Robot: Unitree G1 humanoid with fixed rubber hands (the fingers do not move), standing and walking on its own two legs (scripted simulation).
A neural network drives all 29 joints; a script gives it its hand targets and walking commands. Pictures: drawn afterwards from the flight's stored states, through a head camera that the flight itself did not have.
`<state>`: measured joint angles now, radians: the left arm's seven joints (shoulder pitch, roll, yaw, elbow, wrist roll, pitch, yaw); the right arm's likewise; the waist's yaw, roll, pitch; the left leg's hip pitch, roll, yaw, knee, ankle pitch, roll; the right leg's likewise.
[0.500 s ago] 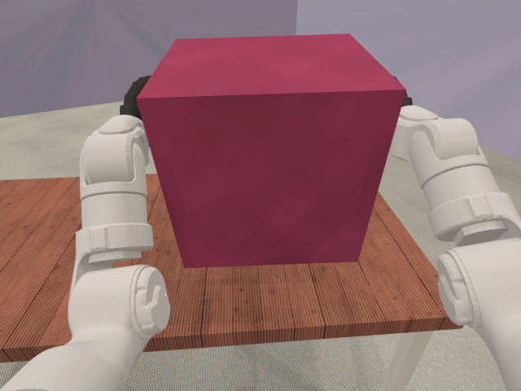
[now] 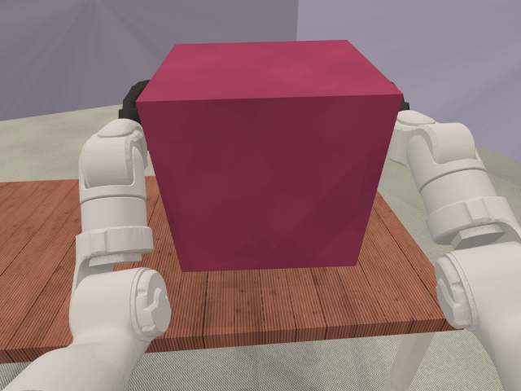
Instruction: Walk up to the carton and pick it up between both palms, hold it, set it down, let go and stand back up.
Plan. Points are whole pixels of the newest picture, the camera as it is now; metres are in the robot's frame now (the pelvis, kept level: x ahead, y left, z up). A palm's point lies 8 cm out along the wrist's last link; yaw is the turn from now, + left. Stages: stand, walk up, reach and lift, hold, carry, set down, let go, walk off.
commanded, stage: hold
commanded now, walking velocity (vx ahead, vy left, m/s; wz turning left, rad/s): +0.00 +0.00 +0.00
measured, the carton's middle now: (265, 154) +0.39 +0.01 +0.26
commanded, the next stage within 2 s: none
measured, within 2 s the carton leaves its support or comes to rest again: neither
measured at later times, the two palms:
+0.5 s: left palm (138, 131) +0.36 +0.19 +0.31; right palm (395, 124) +0.37 -0.18 +0.32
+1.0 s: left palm (136, 135) +0.36 +0.19 +0.31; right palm (396, 127) +0.36 -0.17 +0.31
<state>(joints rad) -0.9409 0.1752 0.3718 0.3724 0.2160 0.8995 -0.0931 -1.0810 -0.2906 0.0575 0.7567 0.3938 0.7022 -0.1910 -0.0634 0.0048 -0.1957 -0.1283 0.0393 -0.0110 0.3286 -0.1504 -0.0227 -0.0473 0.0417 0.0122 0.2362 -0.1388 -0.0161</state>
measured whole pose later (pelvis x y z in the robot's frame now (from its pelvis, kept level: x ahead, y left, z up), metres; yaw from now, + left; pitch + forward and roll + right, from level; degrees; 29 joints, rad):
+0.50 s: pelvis +0.00 +0.00 +0.00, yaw +0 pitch -2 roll -1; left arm -0.96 0.18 0.36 0.42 0.21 0.89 -0.09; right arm -1.11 -0.30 0.08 0.80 0.40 0.70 -0.18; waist -0.05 0.01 -0.21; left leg -0.14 0.05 -0.01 0.33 -0.15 -0.03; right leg -0.06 0.05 0.02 0.24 -0.14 -0.02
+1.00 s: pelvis +0.00 +0.00 +0.00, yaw +0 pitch -3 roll -1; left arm -0.93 0.18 0.36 0.38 0.21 0.90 -0.09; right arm -1.08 -0.29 0.06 0.76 0.39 0.71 -0.19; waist -0.07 0.00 -0.20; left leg -0.13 0.04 -0.01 0.33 -0.15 -0.02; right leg -0.06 0.04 0.02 0.25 -0.14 -0.02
